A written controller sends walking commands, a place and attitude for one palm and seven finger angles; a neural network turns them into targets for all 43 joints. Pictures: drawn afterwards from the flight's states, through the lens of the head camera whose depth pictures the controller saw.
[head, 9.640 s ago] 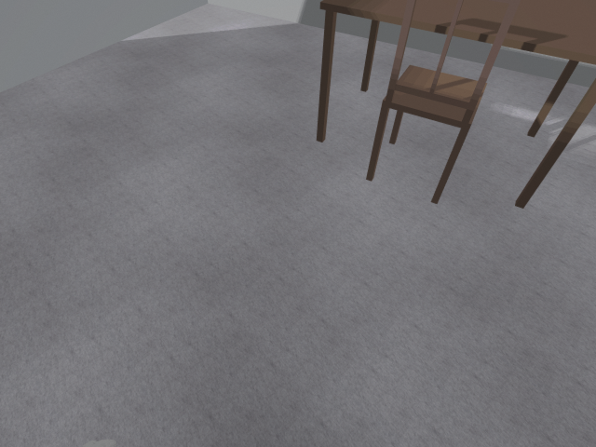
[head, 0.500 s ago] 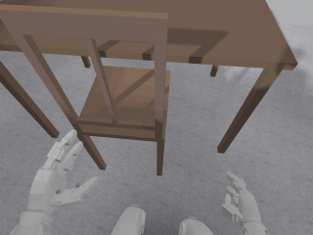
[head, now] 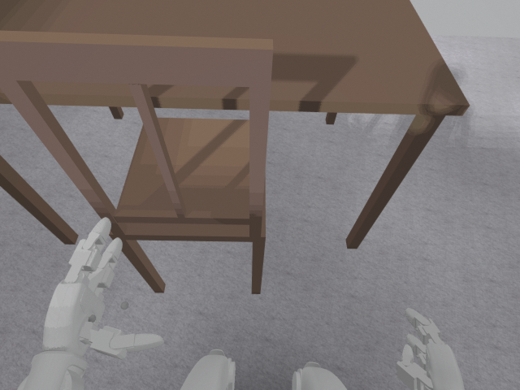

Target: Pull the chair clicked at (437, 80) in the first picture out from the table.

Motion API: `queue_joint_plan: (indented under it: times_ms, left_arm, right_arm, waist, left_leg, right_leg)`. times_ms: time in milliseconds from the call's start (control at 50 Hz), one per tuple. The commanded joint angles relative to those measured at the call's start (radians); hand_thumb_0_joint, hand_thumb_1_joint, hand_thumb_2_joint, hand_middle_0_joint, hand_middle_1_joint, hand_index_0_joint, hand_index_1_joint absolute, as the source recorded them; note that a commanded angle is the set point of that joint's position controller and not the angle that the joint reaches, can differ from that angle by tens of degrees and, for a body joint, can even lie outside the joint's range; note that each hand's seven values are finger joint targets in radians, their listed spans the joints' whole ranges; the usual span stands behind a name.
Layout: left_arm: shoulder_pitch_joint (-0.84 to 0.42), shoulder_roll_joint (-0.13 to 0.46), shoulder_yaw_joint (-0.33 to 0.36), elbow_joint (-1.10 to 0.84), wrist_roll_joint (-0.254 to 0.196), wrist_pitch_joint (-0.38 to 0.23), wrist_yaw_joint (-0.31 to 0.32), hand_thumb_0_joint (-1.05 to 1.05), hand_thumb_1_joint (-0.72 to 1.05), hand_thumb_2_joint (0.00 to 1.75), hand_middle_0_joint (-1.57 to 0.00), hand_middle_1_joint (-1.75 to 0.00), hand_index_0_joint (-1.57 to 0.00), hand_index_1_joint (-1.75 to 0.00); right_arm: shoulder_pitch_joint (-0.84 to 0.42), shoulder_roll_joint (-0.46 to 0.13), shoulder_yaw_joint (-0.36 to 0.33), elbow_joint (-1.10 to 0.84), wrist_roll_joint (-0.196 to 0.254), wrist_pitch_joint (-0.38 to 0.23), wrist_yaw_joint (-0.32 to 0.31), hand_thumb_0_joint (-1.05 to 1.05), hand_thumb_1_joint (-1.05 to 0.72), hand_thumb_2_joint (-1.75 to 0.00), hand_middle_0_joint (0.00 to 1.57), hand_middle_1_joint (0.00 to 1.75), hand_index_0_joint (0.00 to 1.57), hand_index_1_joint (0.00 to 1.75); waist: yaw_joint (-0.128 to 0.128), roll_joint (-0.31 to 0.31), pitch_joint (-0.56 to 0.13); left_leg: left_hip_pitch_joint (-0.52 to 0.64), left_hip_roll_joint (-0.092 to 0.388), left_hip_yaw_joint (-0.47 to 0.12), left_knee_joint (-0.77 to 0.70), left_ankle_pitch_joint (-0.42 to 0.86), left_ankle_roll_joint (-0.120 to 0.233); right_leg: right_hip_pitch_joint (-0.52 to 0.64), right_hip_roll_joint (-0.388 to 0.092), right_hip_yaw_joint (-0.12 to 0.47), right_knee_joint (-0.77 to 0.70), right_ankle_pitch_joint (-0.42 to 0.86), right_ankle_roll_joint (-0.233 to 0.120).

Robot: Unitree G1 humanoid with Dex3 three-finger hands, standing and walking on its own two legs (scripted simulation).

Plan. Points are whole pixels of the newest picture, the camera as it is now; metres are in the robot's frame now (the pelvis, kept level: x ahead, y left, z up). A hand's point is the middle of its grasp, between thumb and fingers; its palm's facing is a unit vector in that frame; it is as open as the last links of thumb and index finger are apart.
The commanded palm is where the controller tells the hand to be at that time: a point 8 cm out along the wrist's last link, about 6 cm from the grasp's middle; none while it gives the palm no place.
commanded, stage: raise the hand toward the chair's back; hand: left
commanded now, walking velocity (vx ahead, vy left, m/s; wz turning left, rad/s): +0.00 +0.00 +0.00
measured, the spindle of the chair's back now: (164, 163) +0.47 +0.20 +0.03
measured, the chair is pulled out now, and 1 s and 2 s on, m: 0.00 0.00 0.00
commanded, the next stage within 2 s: aim the fingers beside a spindle in 0.94 s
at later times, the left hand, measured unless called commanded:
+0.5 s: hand (91, 284) +0.25 +0.24 +0.05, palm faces +0.03 -1.00 -0.05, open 16.9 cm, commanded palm +0.23 +0.29 +0.05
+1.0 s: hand (102, 286) +0.24 +0.23 +0.05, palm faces +0.03 -1.00 -0.05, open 16.9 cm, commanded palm +0.22 +0.28 +0.05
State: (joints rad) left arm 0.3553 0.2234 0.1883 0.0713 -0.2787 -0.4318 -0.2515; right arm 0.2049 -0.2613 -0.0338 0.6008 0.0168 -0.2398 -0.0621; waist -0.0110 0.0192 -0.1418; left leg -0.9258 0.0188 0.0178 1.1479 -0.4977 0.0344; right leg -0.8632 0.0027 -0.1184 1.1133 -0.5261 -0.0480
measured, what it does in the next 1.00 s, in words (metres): stands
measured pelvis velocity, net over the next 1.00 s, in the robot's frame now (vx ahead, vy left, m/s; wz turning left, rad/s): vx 0.00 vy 0.02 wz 0.00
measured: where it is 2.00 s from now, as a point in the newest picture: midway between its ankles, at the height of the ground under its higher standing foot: outside the picture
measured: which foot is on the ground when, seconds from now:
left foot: down 0.00-1.00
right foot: down 0.00-1.00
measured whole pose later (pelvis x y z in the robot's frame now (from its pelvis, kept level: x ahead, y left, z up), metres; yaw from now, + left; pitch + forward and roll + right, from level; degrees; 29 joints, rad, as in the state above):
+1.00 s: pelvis +0.00 +0.02 +0.01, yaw +0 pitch +15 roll -3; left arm 0.30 0.26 0.20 0.07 -0.26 -0.37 -0.24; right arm 0.23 -0.25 0.03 0.56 0.01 -0.19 -0.03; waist -0.01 0.03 -0.15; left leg -0.87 0.01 0.02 1.11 -0.49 0.06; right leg -0.80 -0.01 -0.12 1.04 -0.50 -0.02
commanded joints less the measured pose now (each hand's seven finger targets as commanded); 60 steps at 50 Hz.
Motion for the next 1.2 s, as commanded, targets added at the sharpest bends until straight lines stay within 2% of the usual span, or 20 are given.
queue_joint_plan:
  times_ms: [0, 100, 140, 220, 340, 440, 500, 560, 600, 660, 740, 800, 840, 900, 940, 1020, 1060, 1100, 1120, 1180]
  left_arm:
    - [-0.062, 0.133, 0.062, -0.229, -0.005, -0.056, 0.010, 0.00, -0.48, 0.31, -0.06, -0.08, -0.06, -0.08]
    - [-0.081, 0.132, 0.057, -0.233, 0.001, -0.013, 0.013, 0.00, -0.50, 0.30, -0.06, -0.08, -0.06, -0.08]
    - [-0.078, 0.144, 0.075, -0.208, 0.000, 0.000, 0.015, 0.00, -0.50, 0.30, -0.06, -0.08, -0.06, -0.08]
    - [-0.120, 0.137, 0.056, -0.236, 0.004, 0.000, 0.008, 0.00, -0.50, 0.30, -0.06, -0.08, -0.06, -0.08]
    - [-0.133, 0.174, 0.085, -0.234, 0.005, 0.018, 0.005, 0.00, -0.50, 0.30, -0.06, -0.08, -0.06, -0.08]
    - [-0.136, 0.177, 0.098, -0.208, -0.001, 0.027, 0.004, 0.00, -0.50, 0.30, -0.06, -0.08, -0.06, -0.08]
    - [-0.128, 0.154, 0.080, -0.196, -0.008, 0.029, -0.005, 0.00, -0.50, 0.30, -0.06, -0.08, -0.06, -0.08]
    - [-0.127, 0.162, 0.085, -0.207, -0.005, 0.027, 0.002, 0.00, -0.50, 0.30, -0.06, -0.08, -0.06, -0.08]
    - [-0.130, 0.179, 0.094, -0.239, -0.002, 0.014, 0.010, 0.00, -0.50, 0.30, -0.06, -0.08, -0.06, -0.08]
    - [-0.112, 0.170, 0.094, -0.231, 0.001, 0.005, 0.023, 0.00, -0.50, 0.30, -0.06, -0.08, -0.06, -0.08]
    - [-0.122, 0.172, 0.097, -0.199, 0.002, -0.002, 0.027, 0.00, -0.50, 0.30, -0.06, -0.08, -0.06, -0.08]
    - [-0.139, 0.169, 0.086, -0.218, 0.002, -0.008, 0.021, 0.00, -0.50, 0.30, -0.06, -0.08, -0.06, -0.08]
    - [-0.128, 0.177, 0.091, -0.200, 0.003, -0.002, 0.020, 0.00, -0.50, 0.30, -0.06, -0.08, -0.06, -0.08]
    - [-0.139, 0.175, 0.088, -0.223, 0.001, -0.005, 0.019, 0.00, -0.50, 0.30, -0.06, -0.08, -0.06, -0.08]
    - [-0.128, 0.182, 0.101, -0.203, -0.001, -0.005, 0.021, 0.00, -0.50, 0.30, -0.06, -0.08, -0.06, -0.08]
    - [-0.148, 0.164, 0.083, -0.190, -0.005, -0.005, 0.012, 0.00, -0.50, 0.30, -0.06, -0.08, -0.06, -0.08]
    - [-0.193, 0.169, 0.086, -0.163, 0.002, -0.008, 0.013, 0.00, -0.50, 0.30, -0.06, -0.08, -0.06, -0.08]
    - [-0.201, 0.157, 0.069, -0.168, 0.001, -0.015, 0.007, 0.00, -0.50, 0.30, -0.06, -0.08, -0.06, -0.08]
    - [-0.211, 0.177, 0.086, -0.172, 0.001, -0.020, 0.008, 0.00, -0.50, 0.30, -0.06, -0.08, -0.06, -0.08]
    - [-0.201, 0.171, 0.085, -0.154, 0.004, -0.016, 0.006, 0.00, -0.50, 0.30, -0.06, -0.08, -0.06, -0.08]
  right_arm:
    - [-0.036, -0.116, -0.023, -0.166, 0.003, -0.046, -0.004, 0.00, -0.90, -0.90, 0.20, 0.30, 0.20, 0.30]
    - [-0.032, -0.117, -0.011, -0.188, 0.002, -0.028, -0.002, 0.00, -0.90, -0.90, 0.20, 0.30, 0.20, 0.30]
    - [-0.029, -0.119, -0.008, -0.189, 0.001, -0.020, -0.002, 0.00, -0.90, -0.90, 0.20, 0.30, 0.20, 0.30]
    - [-0.022, -0.121, 0.001, -0.198, -0.001, -0.018, 0.001, 0.00, -0.90, -0.90, 0.20, 0.30, 0.20, 0.30]
    - [-0.014, -0.132, 0.002, -0.194, 0.000, -0.013, 0.000, 0.00, -0.90, -0.90, 0.20, 0.30, 0.20, 0.30]
    - [-0.004, -0.136, -0.002, -0.184, -0.001, -0.011, 0.004, 0.00, -0.90, -0.90, 0.20, 0.30, 0.20, 0.30]
    - [0.001, -0.138, -0.005, -0.187, 0.002, -0.010, 0.010, 0.00, -0.90, -0.90, 0.20, 0.30, 0.20, 0.30]
    - [0.001, -0.140, -0.006, -0.191, 0.002, -0.009, 0.014, 0.00, -0.90, -0.90, 0.20, 0.30, 0.20, 0.30]
    - [0.007, -0.141, -0.009, -0.189, 0.000, -0.012, 0.016, 0.00, -0.90, -0.90, 0.20, 0.30, 0.20, 0.30]
    - [0.008, -0.138, -0.011, -0.188, -0.002, -0.010, 0.021, 0.00, -0.90, -0.90, 0.20, 0.30, 0.20, 0.30]
    - [0.001, -0.140, -0.010, -0.185, -0.001, -0.005, 0.020, 0.00, -0.90, -0.90, 0.20, 0.30, 0.20, 0.30]
    - [-0.006, -0.139, -0.008, -0.191, 0.000, -0.006, 0.019, 0.00, -0.90, -0.90, 0.20, 0.30, 0.20, 0.30]
    - [-0.001, -0.141, -0.006, -0.190, 0.001, -0.004, 0.017, 0.00, -0.90, -0.90, 0.20, 0.30, 0.20, 0.30]
    - [-0.006, -0.136, -0.004, -0.191, 0.001, -0.007, 0.015, 0.00, -0.90, -0.90, 0.20, 0.30, 0.20, 0.30]
    - [-0.005, -0.135, -0.004, -0.187, 0.001, -0.006, 0.013, 0.00, -0.90, -0.90, 0.20, 0.30, 0.20, 0.30]
    - [-0.011, -0.133, 0.000, -0.190, 0.003, -0.008, 0.010, 0.00, -0.90, -0.90, 0.20, 0.30, 0.20, 0.30]
    - [-0.010, -0.135, -0.001, -0.180, 0.003, -0.010, 0.007, 0.00, -0.90, -0.90, 0.20, 0.30, 0.20, 0.30]
    - [-0.008, -0.133, 0.000, -0.182, 0.001, -0.014, 0.007, 0.00, -0.90, -0.90, 0.20, 0.30, 0.20, 0.30]
    - [-0.009, -0.136, -0.002, -0.178, 0.001, -0.016, 0.006, 0.00, -0.90, -0.90, 0.20, 0.30, 0.20, 0.30]
    - [-0.005, -0.133, -0.002, -0.180, 0.001, -0.012, 0.009, 0.00, -0.90, -0.90, 0.20, 0.30, 0.20, 0.30]
  waist:
    - [0.002, 0.062, -0.223]
    - [0.000, 0.056, -0.208]
    - [0.001, 0.029, -0.196]
    - [-0.004, 0.063, -0.205]
    - [0.001, 0.078, -0.226]
    - [0.002, 0.067, -0.224]
    - [-0.001, 0.053, -0.215]
    - [0.001, 0.069, -0.216]
    - [0.005, 0.100, -0.247]
    - [0.004, 0.086, -0.235]
    - [-0.003, 0.056, -0.201]
    - [-0.003, 0.087, -0.211]
    - [-0.006, 0.053, -0.205]
    - [-0.003, 0.087, -0.222]
    - [-0.006, 0.038, -0.209]
    - [-0.013, 0.048, -0.191]
    - [-0.023, 0.025, -0.178]
    - [-0.021, 0.045, -0.200]
    - [-0.017, 0.054, -0.214]
    - [-0.015, 0.044, -0.232]
  left_leg:
    - [0.221, -0.005, -0.074, -0.180, 0.219, -0.003]
    - [0.249, 0.001, -0.098, -0.211, 0.206, -0.011]
    - [0.244, 0.003, -0.105, -0.216, 0.208, -0.012]
    - [0.276, 0.008, -0.123, -0.227, 0.212, -0.023]
    - [0.317, 0.015, -0.146, -0.243, 0.256, -0.040]
    - [0.330, 0.019, -0.150, -0.248, 0.314, -0.053]
    - [0.329, 0.020, -0.151, -0.255, 0.315, -0.055]
    - [0.327, 0.019, -0.152, -0.261, 0.300, -0.056]
    - [0.357, 0.023, -0.153, -0.256, 0.348, -0.061]
    - [0.354, 0.025, -0.153, -0.253, 0.365, -0.064]
    - [0.306, 0.019, -0.139, -0.252, 0.277, -0.051]
    - [0.310, 0.016, -0.137, -0.253, 0.250, -0.048]
    - [0.295, 0.015, -0.133, -0.252, 0.236, -0.039]
    - [0.303, 0.010, -0.123, -0.245, 0.257, -0.036]
    - [0.279, 0.007, -0.115, -0.239, 0.241, -0.029]
    - [0.253, 0.001, -0.103, -0.229, 0.199, -0.020]
    - [0.231, 0.000, -0.098, -0.215, 0.186, -0.016]
    - [0.238, -0.003, -0.093, -0.205, 0.190, -0.013]
    - [0.240, -0.003, -0.092, -0.200, 0.206, -0.015]
    - [0.232, -0.005, -0.083, -0.186, 0.245, -0.012]
  right_leg:
    - [0.100, -0.005, 0.068, -0.178, 0.178, 0.018]
    - [0.087, 0.002, 0.044, -0.181, 0.158, 0.017]
    - [0.090, 0.007, 0.040, -0.183, 0.160, 0.016]
    - [0.071, 0.004, 0.033, -0.176, 0.151, 0.015]
    - [0.072, 0.008, 0.028, -0.174, 0.161, 0.013]
    - [0.081, 0.008, 0.023, -0.179, 0.179, 0.015]
    - [0.085, 0.008, 0.020, -0.185, 0.181, 0.017]
    - [0.085, 0.009, 0.021, -0.186, 0.168, 0.016]
    - [0.089, 0.006, 0.024, -0.181, 0.185, 0.014]
    - [0.085, 0.009, 0.023, -0.180, 0.189, 0.015]
    - [0.081, 0.011, 0.027, -0.187, 0.163, 0.014]
    - [0.084, 0.007, 0.031, -0.189, 0.153, 0.013]
    - [0.095, 0.010, 0.034, -0.197, 0.152, 0.013]
    - [0.106, 0.006, 0.038, -0.196, 0.170, 0.013]
    - [0.118, 0.009, 0.041, -0.204, 0.171, 0.014]
    - [0.110, 0.006, 0.048, -0.209, 0.155, 0.016]
    - [0.099, 0.006, 0.053, -0.207, 0.152, 0.017]
    - [0.099, 0.003, 0.058, -0.204, 0.156, 0.017]
    - [0.103, 0.002, 0.061, -0.199, 0.170, 0.015]
    - [0.121, 0.002, 0.065, -0.189, 0.215, 0.016]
